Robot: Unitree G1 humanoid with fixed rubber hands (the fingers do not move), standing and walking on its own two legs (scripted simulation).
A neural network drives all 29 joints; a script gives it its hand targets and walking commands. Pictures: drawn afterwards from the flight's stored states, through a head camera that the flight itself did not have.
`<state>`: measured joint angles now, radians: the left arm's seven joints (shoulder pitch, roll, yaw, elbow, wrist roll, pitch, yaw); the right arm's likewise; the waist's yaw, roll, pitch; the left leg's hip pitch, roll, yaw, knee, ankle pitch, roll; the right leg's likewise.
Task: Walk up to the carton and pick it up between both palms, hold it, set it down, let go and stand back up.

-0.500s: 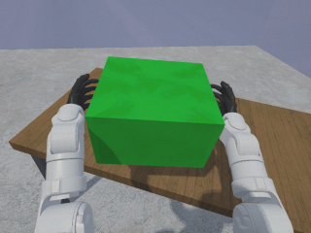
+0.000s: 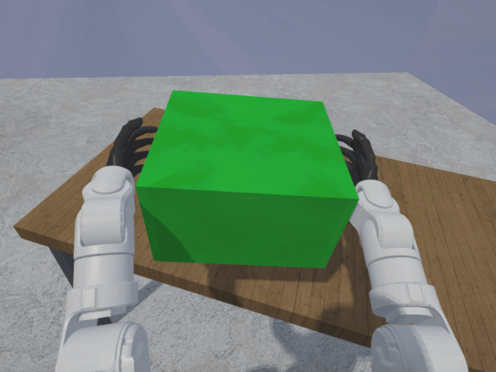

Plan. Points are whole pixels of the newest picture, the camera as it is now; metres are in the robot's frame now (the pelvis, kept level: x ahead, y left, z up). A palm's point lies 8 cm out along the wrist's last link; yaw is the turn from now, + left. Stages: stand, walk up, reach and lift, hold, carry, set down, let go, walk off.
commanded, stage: hold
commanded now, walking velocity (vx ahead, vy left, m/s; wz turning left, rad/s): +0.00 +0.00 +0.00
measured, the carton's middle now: (245, 174) +0.40 -0.01 +0.15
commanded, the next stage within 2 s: none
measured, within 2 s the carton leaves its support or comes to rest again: neither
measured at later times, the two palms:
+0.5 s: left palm (122, 169) +0.36 +0.18 +0.19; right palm (361, 180) +0.35 -0.19 +0.18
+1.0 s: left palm (122, 172) +0.35 +0.18 +0.19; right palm (362, 184) +0.35 -0.19 +0.18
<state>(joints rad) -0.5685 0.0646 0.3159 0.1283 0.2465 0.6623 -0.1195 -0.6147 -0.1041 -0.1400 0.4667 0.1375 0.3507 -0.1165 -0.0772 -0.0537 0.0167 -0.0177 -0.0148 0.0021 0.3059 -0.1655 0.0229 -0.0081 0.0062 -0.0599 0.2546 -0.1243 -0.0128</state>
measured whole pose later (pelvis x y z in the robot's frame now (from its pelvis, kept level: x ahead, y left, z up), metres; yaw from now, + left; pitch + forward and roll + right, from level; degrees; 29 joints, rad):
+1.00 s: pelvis +0.00 +0.00 +0.00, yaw +0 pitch -7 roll -1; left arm -0.53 0.05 0.31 0.08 0.25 0.68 -0.12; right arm -0.59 -0.11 -0.13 0.45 0.15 0.35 -0.11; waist -0.08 -0.05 0.01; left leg -0.01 -0.01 0.01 0.30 -0.16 0.02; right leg 0.00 0.01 -0.06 0.24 -0.12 -0.01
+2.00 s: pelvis +0.00 +0.00 +0.00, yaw +0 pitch -7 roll -1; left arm -0.54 0.04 0.31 0.08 0.25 0.69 -0.11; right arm -0.59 -0.11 -0.13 0.45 0.14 0.35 -0.10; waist -0.07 -0.05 0.00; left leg -0.02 -0.02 0.01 0.29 -0.16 0.03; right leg -0.01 0.01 -0.05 0.25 -0.12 -0.01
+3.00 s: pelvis +0.00 +0.00 +0.00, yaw +0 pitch -7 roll -1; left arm -0.53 0.05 0.31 0.07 0.25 0.69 -0.11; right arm -0.59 -0.11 -0.13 0.45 0.15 0.35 -0.10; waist -0.08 -0.05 0.01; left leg -0.02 -0.02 0.01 0.30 -0.16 0.03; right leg 0.00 0.01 -0.05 0.24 -0.12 -0.01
